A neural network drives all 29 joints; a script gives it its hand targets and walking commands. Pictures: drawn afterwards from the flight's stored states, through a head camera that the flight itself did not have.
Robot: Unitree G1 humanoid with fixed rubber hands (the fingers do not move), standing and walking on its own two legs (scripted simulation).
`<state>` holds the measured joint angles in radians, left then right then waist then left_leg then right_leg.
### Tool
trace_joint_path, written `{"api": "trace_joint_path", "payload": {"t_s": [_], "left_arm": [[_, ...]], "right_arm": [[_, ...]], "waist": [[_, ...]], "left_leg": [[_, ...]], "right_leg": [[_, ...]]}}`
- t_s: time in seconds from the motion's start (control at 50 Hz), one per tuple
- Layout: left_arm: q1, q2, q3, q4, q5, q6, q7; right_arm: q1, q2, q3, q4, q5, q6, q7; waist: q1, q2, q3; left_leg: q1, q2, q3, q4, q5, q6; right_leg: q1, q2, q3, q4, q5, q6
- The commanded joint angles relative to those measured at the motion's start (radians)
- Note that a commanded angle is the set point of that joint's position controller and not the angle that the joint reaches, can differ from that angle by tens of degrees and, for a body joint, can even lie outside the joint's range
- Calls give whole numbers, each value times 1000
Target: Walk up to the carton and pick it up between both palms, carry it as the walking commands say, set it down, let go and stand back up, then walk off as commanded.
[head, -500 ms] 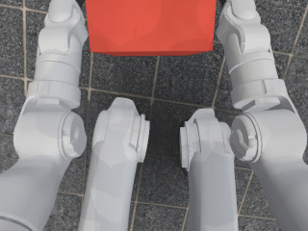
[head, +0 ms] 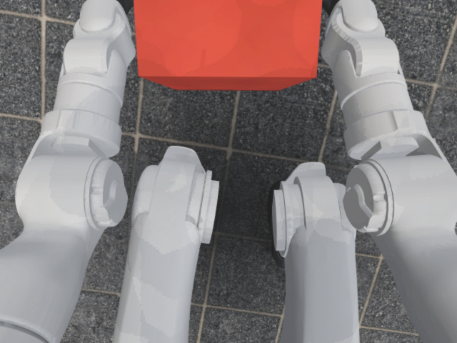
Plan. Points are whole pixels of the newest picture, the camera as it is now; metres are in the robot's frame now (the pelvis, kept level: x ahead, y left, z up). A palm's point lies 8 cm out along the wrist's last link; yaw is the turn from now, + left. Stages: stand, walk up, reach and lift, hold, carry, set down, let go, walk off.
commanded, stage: set down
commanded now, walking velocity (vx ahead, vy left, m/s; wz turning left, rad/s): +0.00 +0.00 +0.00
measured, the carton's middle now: (227, 17) +0.53 +0.06 -0.23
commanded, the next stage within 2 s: none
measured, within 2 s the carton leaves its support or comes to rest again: neither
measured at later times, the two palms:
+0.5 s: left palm out of the picture +0.52 +0.21 -0.16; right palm (346, 1) +0.55 -0.09 -0.16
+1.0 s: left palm (109, 1) +0.51 +0.22 -0.16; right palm (348, 1) +0.55 -0.09 -0.16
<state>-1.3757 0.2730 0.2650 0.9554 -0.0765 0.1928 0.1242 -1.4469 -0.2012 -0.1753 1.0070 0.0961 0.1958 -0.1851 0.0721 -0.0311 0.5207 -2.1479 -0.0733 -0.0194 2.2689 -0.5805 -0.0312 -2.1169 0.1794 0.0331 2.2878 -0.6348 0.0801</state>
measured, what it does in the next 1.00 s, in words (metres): stands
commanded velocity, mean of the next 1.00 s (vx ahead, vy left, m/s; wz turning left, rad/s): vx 0.00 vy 0.00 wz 0.00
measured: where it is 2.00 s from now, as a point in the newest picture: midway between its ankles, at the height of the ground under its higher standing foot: (234, 230)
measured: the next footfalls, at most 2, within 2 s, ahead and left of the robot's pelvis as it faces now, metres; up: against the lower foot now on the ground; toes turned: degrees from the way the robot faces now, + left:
none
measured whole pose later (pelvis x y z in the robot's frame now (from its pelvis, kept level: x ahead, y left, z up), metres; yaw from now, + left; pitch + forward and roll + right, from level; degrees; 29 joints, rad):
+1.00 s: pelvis +0.01 +0.00 -0.01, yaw +0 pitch +32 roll +0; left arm -1.33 0.27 0.28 1.07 -0.02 0.08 0.05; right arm -1.38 -0.20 -0.19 1.09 0.02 0.09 -0.12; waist 0.07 -0.03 0.36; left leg -2.25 -0.04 -0.01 2.27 -0.58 -0.01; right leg -2.21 0.13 0.01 2.30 -0.64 0.05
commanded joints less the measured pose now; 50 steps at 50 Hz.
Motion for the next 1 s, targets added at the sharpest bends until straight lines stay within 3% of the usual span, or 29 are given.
{"api": "trace_joint_path", "payload": {"t_s": [0.0,0.08,0.3,0.74,0.84,0.9,0.98], "left_arm": [[-661,-909,-393,-166,-87,-28,-317],[-643,-905,-370,-140,-70,-28,-326],[-536,-916,-330,-70,-26,-44,-339],[-478,-745,-228,-39,30,-69,-306],[-407,-549,-164,-29,41,-98,-256],[-314,-284,-85,-2,49,-134,-181],[-208,75,-57,40,10,-170,-66]], "right_arm": [[-570,989,304,-174,61,-43,262],[-563,979,286,-160,49,-45,271],[-433,949,236,-75,-19,-62,285],[-389,753,165,-57,-66,-96,258],[-331,554,122,-56,-72,-115,215],[-254,294,71,-44,-74,-129,149],[-142,-60,37,-20,-33,-147,46]], "waist": [[56,-10,-1504],[62,-11,-1432],[29,-19,-1238],[24,-8,-1195],[22,-4,-1229],[27,-7,-1260],[22,6,-1290]], "left_leg": [[557,-34,85,-217,369,21],[513,-32,82,-218,343,25],[421,-37,54,-209,368,27],[387,-23,49,-209,319,19],[409,-13,52,-209,328,8],[433,0,53,-219,331,-5],[485,27,44,-238,326,-9]], "right_leg": [[420,-11,-114,-203,322,-65],[382,-14,-111,-203,303,-67],[254,-16,-102,-202,315,-75],[257,-21,-84,-204,287,-69],[292,-27,-82,-204,297,-59],[323,-38,-83,-215,300,-48],[358,-67,-81,-232,278,-41]]}}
